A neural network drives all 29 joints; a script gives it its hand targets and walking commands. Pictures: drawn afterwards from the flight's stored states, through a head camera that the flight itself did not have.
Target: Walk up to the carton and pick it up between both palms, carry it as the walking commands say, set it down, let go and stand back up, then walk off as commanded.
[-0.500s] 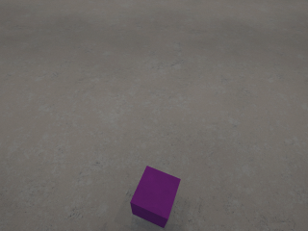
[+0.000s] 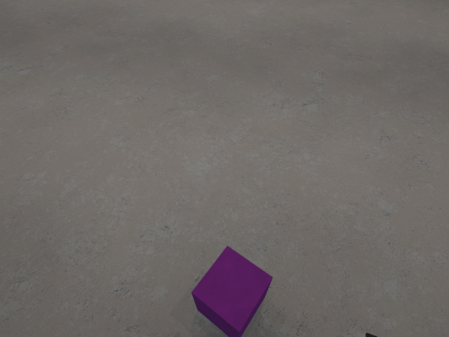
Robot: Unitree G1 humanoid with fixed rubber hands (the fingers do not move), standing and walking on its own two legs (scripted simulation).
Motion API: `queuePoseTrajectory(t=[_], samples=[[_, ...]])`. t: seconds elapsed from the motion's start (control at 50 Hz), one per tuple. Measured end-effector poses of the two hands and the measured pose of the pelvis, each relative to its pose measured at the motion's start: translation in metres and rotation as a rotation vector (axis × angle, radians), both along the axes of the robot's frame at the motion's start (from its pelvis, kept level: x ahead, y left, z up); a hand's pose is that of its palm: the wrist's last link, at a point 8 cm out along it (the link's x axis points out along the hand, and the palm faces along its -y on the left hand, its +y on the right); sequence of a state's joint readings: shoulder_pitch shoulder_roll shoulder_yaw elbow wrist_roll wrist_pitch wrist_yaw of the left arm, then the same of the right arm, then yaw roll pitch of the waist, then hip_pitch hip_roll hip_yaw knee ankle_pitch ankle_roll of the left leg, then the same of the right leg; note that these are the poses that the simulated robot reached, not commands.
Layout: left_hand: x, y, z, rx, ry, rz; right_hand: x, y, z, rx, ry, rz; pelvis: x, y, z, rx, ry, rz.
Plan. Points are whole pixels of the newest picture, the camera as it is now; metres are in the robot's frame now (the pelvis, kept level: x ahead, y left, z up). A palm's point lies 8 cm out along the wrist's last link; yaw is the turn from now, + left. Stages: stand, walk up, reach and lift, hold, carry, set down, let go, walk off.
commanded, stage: stand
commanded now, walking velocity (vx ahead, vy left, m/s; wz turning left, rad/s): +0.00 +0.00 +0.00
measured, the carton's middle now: (232, 294) +0.38 -0.01 -0.64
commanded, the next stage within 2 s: none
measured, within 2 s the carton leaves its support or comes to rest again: neither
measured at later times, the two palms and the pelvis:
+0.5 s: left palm out of the picture +0.06 +0.21 -0.10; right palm out of the picture +0.11 -0.30 -0.10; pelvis -0.01 -0.05 +0.01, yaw +5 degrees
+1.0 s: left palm out of the picture +0.06 +0.19 -0.10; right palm out of the picture +0.11 -0.32 -0.10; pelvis -0.01 -0.07 +0.01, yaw +5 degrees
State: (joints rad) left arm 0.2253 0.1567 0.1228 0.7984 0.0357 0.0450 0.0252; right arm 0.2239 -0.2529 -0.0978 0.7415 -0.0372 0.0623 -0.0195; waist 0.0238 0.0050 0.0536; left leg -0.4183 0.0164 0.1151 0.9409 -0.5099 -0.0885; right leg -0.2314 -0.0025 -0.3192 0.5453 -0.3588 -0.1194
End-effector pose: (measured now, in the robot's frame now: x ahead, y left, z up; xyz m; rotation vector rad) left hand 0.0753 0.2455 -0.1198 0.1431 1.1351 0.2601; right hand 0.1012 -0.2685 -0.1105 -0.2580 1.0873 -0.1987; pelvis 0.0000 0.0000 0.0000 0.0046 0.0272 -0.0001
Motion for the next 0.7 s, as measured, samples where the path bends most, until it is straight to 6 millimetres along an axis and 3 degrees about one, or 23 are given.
queuePoseTrajectory(t=[0.1, 0.22, 0.34, 0.46, 0.58, 0.7], samples=[[-0.001, 0.005, -0.007, -0.003, -0.008, 0.011, 0.015, 0.001, 0.004, -0.021, -0.036, 0.014, 0.003, 0.001, -0.005, -0.020, -0.017, 0.011], [0.003, 0.009, -0.001, -0.014, -0.029, 0.025, -0.013, -0.004, 0.009, -0.053, 0.033, 0.029, 0.001, -0.002, 0.002, -0.039, -0.023, 0.045], [-0.013, -0.005, 0.005, -0.029, -0.022, 0.058, -0.001, -0.010, 0.016, -0.038, 0.009, 0.093, -0.004, -0.017, 0.009, -0.036, -0.020, 0.080], [-0.021, -0.029, 0.011, 0.001, -0.031, 0.072, 0.010, -0.028, 0.007, 0.013, -0.025, 0.119, -0.007, -0.043, 0.006, 0.001, -0.031, 0.093], [-0.015, -0.050, 0.020, 0.015, -0.062, 0.064, 0.011, -0.043, 0.006, 0.048, -0.028, 0.120, -0.005, -0.061, 0.010, 0.013, -0.035, 0.086], [-0.013, -0.058, 0.021, 0.014, -0.073, 0.059, 0.010, -0.051, 0.006, 0.049, -0.032, 0.116, -0.005, -0.069, 0.010, 0.014, -0.039, 0.082]])
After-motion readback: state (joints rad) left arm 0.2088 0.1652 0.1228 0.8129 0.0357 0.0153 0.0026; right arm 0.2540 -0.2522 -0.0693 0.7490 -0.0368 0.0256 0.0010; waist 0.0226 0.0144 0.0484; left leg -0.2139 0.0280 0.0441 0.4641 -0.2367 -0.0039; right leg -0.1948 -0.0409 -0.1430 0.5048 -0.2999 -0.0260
